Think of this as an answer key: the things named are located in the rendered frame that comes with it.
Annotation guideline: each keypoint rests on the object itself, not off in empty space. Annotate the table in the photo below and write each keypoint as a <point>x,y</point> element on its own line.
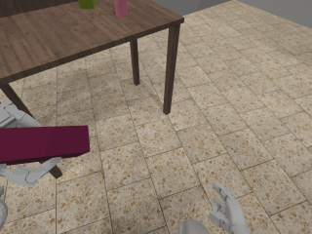
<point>37,35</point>

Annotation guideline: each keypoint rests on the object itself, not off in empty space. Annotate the sponge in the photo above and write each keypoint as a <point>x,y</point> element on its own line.
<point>37,144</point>

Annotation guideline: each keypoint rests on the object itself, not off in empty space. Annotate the robot right thigh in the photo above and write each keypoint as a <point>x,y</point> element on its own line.
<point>192,226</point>

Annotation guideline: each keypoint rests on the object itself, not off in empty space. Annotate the right robot hand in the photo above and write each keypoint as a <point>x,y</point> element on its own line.
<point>228,214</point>

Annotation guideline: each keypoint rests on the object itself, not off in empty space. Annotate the left robot hand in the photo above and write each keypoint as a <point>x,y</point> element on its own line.
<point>11,117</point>

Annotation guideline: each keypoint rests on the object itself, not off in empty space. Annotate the right robot forearm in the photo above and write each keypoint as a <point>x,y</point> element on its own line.
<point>240,229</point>

